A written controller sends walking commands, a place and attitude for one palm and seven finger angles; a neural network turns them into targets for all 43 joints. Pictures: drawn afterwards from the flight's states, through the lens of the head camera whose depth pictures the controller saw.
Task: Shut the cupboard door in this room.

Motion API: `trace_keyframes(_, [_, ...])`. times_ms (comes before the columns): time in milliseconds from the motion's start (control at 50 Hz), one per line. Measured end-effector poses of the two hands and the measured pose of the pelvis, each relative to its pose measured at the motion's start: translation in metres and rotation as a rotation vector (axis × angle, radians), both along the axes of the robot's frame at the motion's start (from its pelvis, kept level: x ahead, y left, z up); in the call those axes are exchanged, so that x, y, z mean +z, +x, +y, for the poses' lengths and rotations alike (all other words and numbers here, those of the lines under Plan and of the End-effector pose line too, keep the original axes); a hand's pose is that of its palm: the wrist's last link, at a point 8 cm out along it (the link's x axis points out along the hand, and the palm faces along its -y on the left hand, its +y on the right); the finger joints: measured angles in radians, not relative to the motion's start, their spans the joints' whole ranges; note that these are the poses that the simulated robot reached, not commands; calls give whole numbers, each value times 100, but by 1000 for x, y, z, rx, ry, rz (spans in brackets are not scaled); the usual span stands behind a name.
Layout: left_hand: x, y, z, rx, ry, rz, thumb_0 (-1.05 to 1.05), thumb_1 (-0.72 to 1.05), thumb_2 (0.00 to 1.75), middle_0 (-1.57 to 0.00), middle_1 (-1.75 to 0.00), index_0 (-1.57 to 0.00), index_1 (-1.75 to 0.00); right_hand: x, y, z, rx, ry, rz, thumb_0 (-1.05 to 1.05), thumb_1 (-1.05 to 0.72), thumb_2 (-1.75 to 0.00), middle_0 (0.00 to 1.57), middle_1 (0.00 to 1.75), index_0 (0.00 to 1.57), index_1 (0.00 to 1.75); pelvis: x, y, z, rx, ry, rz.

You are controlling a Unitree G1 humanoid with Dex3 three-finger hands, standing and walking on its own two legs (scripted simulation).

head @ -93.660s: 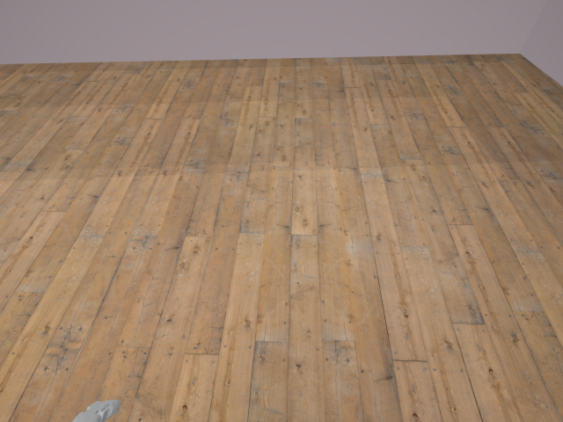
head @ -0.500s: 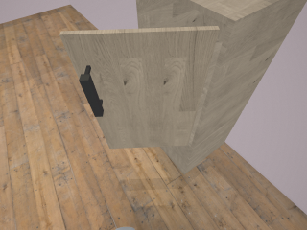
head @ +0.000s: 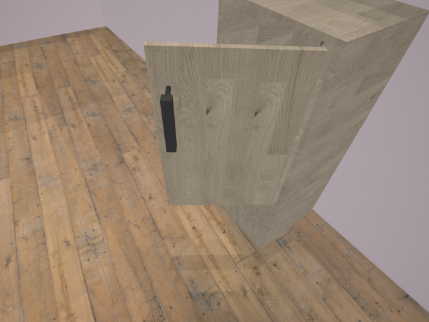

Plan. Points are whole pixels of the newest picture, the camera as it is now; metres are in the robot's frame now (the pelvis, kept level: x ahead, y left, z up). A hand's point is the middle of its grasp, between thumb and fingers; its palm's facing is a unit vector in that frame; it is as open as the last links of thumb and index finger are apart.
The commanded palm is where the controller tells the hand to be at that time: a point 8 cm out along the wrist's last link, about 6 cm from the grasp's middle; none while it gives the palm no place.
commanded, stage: come to a stop and stand still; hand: left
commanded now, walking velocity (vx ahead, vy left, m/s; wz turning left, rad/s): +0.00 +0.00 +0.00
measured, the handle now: (170, 119) +0.54 +0.14 +0.07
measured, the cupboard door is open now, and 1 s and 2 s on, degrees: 55 55 55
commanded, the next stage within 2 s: look again from close up in 0.40 s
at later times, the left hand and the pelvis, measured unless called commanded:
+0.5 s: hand out of the picture -0.05 +0.17 -0.18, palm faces +0.08 -0.99 -0.12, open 7.3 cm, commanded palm none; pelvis +0.00 +0.02 +0.00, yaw +2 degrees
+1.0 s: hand out of the picture +0.00 +0.19 -0.18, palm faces +0.03 -0.99 -0.16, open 7.3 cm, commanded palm none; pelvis +0.03 +0.02 +0.01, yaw +2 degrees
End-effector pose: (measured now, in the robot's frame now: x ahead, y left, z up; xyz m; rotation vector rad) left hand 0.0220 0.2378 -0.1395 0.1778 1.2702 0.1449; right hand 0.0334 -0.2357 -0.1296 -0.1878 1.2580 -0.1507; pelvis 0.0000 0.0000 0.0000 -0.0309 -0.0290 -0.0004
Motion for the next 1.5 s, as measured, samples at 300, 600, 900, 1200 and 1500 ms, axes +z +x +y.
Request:
trace_keyframes(300, [-9, -88, -6, 102, -61, 181, 0, 91, 90, -20, -30, -20, -30, 4, 3, 15, 29, -23, 14, 0, -91, -90, 20, 30, 20, 30, 2, -4, 16, 33, -6, -3])
trace_keyframes(600, [-14, -65, -11, 88, -97, 130, 0, 91, 90, -20, -30, -20, -30, 9, 16, 29, 36, -21, -8, 0, -91, -90, 20, 30, 20, 30, 4, 3, 23, 42, 5, 0])
trace_keyframes(900, [-9, -35, 3, 58, -61, 126, 0, 91, 90, -20, -30, -20, -30, 5, -1, 34, -4, 0, 76, 0, -91, -90, 20, 30, 20, 30, 7, 20, 24, 34, 13, 16])
trace_keyframes(1200, [-8, -4, -9, 37, -73, 123, 0, 91, 90, -20, -30, -20, -30, 5, 9, 28, -23, 2, 99, 0, -91, -90, 20, 30, 20, 30, 8, 40, 16, 25, 23, 21])
trace_keyframes(1500, [-8, 47, -51, 54, -73, 110, 0, 91, 90, -20, -30, -20, -30, -2, 23, -10, -52, 9, 181, 0, -91, -90, 20, 30, 20, 30, 5, 85, -27, 36, 25, 35])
